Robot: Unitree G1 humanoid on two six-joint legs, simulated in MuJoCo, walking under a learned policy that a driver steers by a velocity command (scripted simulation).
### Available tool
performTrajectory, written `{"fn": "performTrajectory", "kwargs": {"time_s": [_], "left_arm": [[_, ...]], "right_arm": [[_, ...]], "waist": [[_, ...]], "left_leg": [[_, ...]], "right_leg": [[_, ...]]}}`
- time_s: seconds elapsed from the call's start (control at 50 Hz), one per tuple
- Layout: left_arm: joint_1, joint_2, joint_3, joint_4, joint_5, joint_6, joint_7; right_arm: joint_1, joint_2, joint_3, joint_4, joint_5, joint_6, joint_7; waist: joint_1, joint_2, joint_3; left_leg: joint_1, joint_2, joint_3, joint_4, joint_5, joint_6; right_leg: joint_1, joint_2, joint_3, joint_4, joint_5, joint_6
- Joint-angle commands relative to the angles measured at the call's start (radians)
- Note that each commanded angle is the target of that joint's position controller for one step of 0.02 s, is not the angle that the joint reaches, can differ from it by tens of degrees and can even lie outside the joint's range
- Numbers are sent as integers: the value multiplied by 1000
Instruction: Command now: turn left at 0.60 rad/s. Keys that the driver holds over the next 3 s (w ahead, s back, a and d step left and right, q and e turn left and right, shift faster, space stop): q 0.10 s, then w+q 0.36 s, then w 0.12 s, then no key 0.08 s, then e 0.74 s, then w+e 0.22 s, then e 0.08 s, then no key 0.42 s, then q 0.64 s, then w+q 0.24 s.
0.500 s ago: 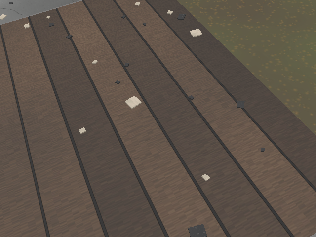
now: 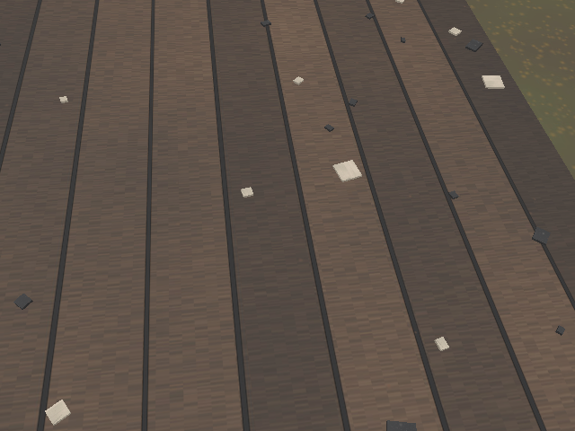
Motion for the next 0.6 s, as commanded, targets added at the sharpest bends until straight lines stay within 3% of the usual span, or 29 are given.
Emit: {"fn": "performTrajectory", "kwargs": {"time_s": [0.02, 0.1, 0.12, 0.16, 0.2, 0.22, 0.24, 0.26, 0.3, 0.34, 0.4, 0.5, 0.6], "left_arm": [[-49, 79, 16, -85, -3, -16, 7], [-59, 77, 9, -98, -12, -27, 13], [-48, 79, 7, -99, -11, -32, 13], [-26, 76, 3, -97, -10, -43, 13], [75, 60, -1, -65, -10, -58, 28], [125, 140, 15, -57, -2, -68, 43], [146, 254, 37, -65, 12, -74, 41], [96, 232, 38, -52, 23, -75, 37], [18, 132, 13, -61, 6, -86, 24], [27, 100, 5, -58, 2, -101, 19], [121, 102, 13, -18, 4, -127, 4], [225, 90, 15, 42, 5, -147, -8], [251, 86, 7, 101, 1, -153, -13]], "right_arm": [[46, -181, -50, -44, -8, -8, -4], [32, -190, -55, -46, -13, -5, 1], [40, -193, -58, -42, -13, -4, 3], [14, -187, -60, -44, -17, 0, 10], [-54, -158, -53, -55, -9, 0, 7], [-32, -93, -37, -65, -1, -8, 1], [-33, -60, -26, -88, -2, -18, -4], [-67, -146, -42, -85, -40, -25, -5], [-8, -150, -48, -45, -34, -30, 24], [20, -134, -44, -18, -35, -26, 51], [-49, -100, -31, -39, -28, -26, 68], [-161, -67, -16, -62, -32, -32, 73], [-271, -19, 18, -95, -38, -49, 81]], "waist": [[-30, 145, -85], [-26, 145, -99], [-26, 142, -124], [-4, 149, -109], [85, 109, -65], [93, -59, -74], [96, -206, -87], [54, -75, 9], [-3, -77, 38], [3, -114, 21], [40, -70, 23], [86, -61, 47], [86, -85, 65]], "left_leg": [[132, 265, -303, -79, 255, 159], [88, 250, -363, -46, 315, 149], [81, 239, -387, -55, 204, 150], [-2, 207, -440, -83, -100, 140], [-214, 118, -405, -37, -376, 68], [-382, 27, -271, 167, -511, 0], [-508, -117, -68, 429, -425, -31], [-520, -7, -72, 540, -288, -37], [-480, 35, -39, 611, -169, -57], [-476, 55, 13, 687, -95, -74], [-548, 86, 25, 704, -25, -85], [-605, 107, 45, 571, 23, -95], [-427, 114, 182, 269, 15, -58]], "right_leg": [[-82, 15, 11, -56, -14, -6], [12, 49, 19, -148, -30, -25], [53, 60, 19, -178, -44, -32], [162, 79, 21, -289, -60, -50], [431, 71, 20, -564, 42, -75], [576, -118, 216, -681, -141, -107], [571, -362, 587, -821, -423, -186], [423, -364, 575, -817, -438, -215], [378, -264, 398, -814, -316, -196], [390, -205, 248, -821, -166, -185], [455, -212, 152, -821, -6, -193], [523, -223, 46, -817, 196, -207], [472, -220, -77, -774, 497, -201]]}}
Next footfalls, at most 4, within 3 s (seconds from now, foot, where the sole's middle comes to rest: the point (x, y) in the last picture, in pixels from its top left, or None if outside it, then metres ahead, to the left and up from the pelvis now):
0.22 right None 0.07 -0.12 -0.78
0.70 left None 0.26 0.18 -0.78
1.26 right None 0.32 0.01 -0.78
1.72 left None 0.43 0.20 -0.78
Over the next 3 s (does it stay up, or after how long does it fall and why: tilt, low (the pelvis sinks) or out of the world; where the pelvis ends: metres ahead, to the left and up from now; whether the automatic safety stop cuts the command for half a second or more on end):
stays up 0.39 0.07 0.01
